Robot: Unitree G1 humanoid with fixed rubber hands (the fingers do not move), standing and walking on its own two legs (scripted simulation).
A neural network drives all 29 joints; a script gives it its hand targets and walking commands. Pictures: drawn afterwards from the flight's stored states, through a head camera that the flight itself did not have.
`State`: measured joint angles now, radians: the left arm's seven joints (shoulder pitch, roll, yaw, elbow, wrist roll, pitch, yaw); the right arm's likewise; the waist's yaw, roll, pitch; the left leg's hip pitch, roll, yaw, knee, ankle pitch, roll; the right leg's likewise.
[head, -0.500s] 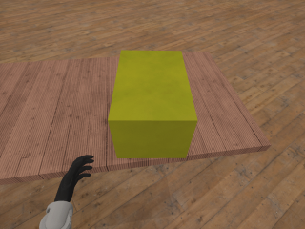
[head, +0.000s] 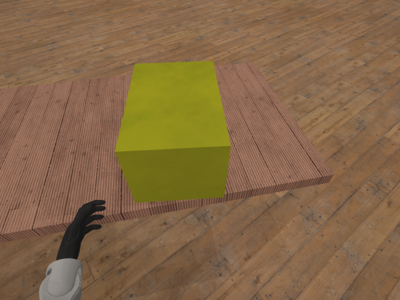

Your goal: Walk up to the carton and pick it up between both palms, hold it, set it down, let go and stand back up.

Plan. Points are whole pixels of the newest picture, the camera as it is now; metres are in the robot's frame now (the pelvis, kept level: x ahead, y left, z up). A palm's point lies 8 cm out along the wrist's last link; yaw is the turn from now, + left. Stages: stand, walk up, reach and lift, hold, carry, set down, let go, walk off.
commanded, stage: stand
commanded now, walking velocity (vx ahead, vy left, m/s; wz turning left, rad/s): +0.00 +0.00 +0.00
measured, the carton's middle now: (176, 126) +0.51 +0.09 +0.06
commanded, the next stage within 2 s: none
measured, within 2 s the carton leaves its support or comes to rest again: neither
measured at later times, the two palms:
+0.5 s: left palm (70, 249) +0.22 +0.26 +0.03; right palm out of the picture +0.09 -0.21 -0.11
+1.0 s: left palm (69, 251) +0.21 +0.26 +0.02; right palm out of the picture +0.08 -0.20 -0.11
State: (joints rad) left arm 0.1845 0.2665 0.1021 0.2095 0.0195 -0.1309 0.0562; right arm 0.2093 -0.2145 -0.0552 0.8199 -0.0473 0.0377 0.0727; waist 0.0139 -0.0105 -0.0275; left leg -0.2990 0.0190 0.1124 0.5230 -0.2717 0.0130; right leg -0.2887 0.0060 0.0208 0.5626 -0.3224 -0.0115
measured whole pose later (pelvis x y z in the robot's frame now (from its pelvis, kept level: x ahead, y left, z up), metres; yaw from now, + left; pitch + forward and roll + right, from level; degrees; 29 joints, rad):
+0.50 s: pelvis -0.02 +0.02 +0.00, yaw -1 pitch +2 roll +1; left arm 0.16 0.25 0.08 0.21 0.01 -0.13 0.04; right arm 0.20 -0.19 -0.03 0.78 -0.04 0.04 0.07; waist 0.02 -0.02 -0.02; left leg -0.32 0.01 0.14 0.55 -0.27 0.05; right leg -0.32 -0.01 0.06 0.58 -0.31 0.02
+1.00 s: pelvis -0.03 +0.03 +0.00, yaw -2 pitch +2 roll +0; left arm 0.13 0.25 0.08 0.21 0.02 -0.11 0.04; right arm 0.20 -0.19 -0.03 0.74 -0.04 0.05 0.07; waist 0.01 -0.02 -0.01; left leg -0.34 0.00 0.16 0.57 -0.27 0.06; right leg -0.34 -0.01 0.08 0.60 -0.29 0.04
